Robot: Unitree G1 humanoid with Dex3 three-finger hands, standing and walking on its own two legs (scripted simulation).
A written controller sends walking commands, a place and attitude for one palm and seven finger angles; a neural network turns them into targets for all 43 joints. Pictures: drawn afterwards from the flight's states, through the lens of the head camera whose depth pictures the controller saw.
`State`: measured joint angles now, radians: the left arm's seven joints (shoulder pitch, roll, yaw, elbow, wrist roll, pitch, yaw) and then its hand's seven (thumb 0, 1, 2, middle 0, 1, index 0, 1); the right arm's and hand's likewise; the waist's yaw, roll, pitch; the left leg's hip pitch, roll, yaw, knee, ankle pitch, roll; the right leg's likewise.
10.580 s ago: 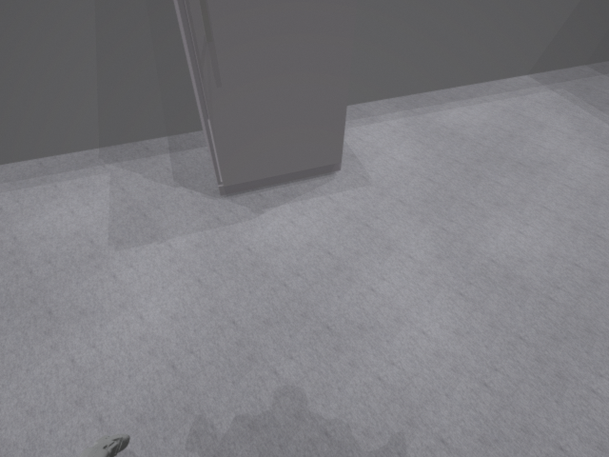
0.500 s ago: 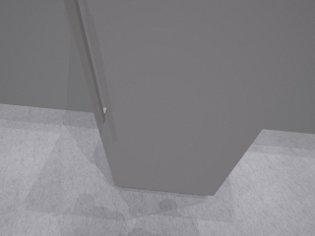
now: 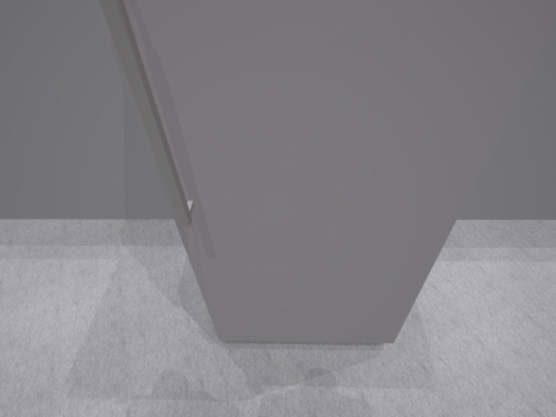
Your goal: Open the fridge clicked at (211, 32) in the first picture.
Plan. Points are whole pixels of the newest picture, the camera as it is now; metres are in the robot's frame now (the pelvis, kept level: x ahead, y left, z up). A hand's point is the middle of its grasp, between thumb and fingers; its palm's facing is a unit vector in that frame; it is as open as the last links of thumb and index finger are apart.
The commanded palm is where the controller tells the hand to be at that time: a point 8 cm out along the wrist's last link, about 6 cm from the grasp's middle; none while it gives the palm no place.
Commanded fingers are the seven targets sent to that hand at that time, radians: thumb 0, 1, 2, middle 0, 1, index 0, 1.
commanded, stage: come to a stop and stand still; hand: left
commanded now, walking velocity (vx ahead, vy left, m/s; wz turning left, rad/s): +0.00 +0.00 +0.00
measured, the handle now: (157, 119) +0.49 +0.20 +0.21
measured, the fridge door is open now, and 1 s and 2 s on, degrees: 0 0 0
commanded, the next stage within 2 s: look again from close up in 0.42 s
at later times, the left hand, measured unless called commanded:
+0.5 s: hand out of the picture -0.01 +0.17 -0.17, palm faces +0.02 -0.99 -0.17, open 7.4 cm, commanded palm none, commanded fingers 0.00 0.90 0.90 -0.20 -0.30 -0.20 -0.30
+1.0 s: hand out of the picture +0.04 +0.17 -0.17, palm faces +0.01 -0.98 -0.21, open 7.3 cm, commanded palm none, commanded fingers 0.00 0.90 0.90 -0.20 -0.30 -0.20 -0.30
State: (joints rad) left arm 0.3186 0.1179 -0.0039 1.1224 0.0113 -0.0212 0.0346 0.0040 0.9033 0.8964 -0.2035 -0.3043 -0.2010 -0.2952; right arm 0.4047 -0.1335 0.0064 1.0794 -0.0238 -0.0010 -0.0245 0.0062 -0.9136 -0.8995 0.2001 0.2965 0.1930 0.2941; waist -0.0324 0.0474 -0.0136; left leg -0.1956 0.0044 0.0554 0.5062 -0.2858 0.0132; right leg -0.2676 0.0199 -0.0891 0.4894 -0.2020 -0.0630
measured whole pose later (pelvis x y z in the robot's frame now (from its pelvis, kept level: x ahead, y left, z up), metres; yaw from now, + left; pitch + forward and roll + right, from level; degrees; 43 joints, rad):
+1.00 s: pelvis +0.03 +0.00 +0.01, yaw +0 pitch -1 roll +1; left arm 0.28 0.15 -0.01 1.12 0.01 -0.03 0.04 0.01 0.92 0.90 -0.20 -0.30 -0.20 -0.29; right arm 0.29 -0.13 0.02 1.13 -0.01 -0.02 -0.04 0.01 -0.91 -0.90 0.20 0.30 0.19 0.29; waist 0.00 0.01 0.04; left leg -0.09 -0.01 0.06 0.39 -0.28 0.01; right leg -0.20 0.01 -0.07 0.44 -0.23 -0.05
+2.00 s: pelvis -0.01 +0.01 -0.05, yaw +4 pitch +6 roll -2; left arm 0.43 0.23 0.15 -0.09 -0.26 -0.53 -0.23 0.01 0.37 0.67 -0.23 -0.64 -0.23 -0.63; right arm 0.18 -0.25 0.03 0.54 0.02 -0.26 -0.04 0.01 -0.91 -0.90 0.20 0.30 0.20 0.29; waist 0.06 0.00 -0.06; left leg -0.60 -0.01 -0.02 0.98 -0.48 0.03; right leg -0.62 -0.02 -0.17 0.90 -0.39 -0.05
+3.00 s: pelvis +0.02 +0.02 +0.00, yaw +3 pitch -1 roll -1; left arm -0.12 0.48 0.47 0.16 -0.36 0.05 -0.47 -0.01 -0.50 0.30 -0.31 -1.20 -0.30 -1.19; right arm 0.23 -0.26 0.10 0.63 0.07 -0.24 -0.11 0.02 -0.90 -0.90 0.21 0.30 0.20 0.30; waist 0.06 0.05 -0.02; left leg -0.19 -0.01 0.01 0.54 -0.33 0.03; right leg -0.23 0.00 -0.12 0.50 -0.25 -0.03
